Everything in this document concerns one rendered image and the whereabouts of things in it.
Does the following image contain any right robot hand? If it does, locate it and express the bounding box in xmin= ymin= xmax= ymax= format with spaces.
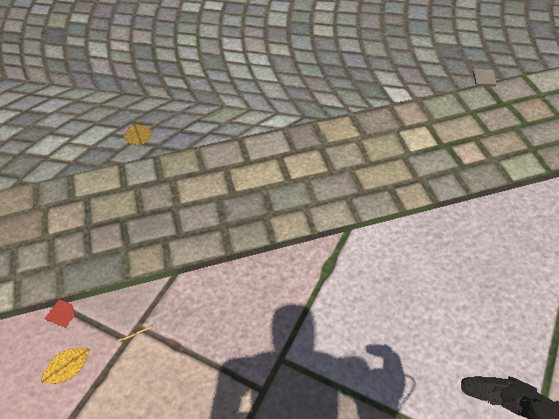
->
xmin=461 ymin=376 xmax=559 ymax=419

